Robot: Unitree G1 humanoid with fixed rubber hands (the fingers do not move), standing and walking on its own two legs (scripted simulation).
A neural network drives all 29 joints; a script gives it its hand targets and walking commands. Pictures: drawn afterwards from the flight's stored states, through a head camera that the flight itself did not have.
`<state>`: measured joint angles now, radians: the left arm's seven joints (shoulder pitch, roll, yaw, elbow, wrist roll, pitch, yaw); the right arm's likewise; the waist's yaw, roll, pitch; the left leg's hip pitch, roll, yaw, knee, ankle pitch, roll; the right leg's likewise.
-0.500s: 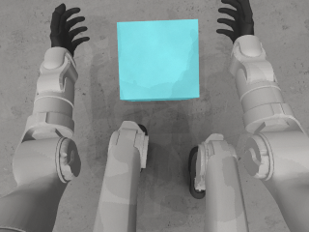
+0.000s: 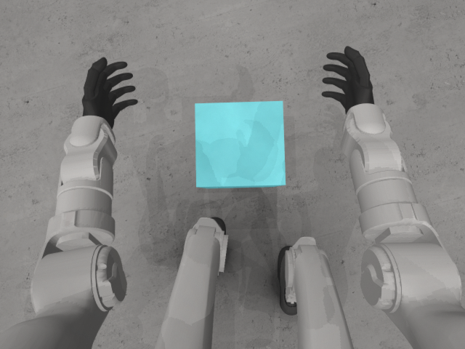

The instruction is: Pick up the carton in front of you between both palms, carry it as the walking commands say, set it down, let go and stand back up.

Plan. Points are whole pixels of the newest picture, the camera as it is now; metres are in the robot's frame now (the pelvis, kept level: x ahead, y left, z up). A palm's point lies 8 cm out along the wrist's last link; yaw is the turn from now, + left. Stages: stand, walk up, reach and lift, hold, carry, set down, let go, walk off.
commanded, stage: set down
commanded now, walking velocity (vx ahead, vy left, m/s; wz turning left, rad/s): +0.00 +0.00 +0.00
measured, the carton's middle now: (239, 151) +0.45 +0.07 -0.46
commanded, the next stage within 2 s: let go in 0.10 s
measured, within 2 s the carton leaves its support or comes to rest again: neither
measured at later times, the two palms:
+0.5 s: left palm (36, 161) +0.34 +0.29 +0.02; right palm (431, 165) +0.39 -0.14 +0.02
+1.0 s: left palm (0, 289) +0.24 +0.22 +0.12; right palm out of the picture +0.28 -0.24 +0.12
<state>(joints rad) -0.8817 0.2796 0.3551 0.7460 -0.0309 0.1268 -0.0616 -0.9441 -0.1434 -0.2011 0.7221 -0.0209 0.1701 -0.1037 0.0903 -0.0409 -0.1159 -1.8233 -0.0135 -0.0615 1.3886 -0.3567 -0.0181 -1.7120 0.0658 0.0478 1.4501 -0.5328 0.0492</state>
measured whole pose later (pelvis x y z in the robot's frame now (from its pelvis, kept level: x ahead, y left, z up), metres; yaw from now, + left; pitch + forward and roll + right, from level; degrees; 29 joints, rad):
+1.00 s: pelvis +0.10 -0.02 +0.19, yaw +3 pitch +2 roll +1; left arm 0.25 0.22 0.05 0.42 -0.01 0.04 -0.07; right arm 0.22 -0.20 -0.05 0.45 -0.01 0.03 0.04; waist 0.01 -0.02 0.04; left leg -0.25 -0.01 -0.05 0.40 -0.19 -0.03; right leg -0.16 0.01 0.07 0.45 -0.32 -0.01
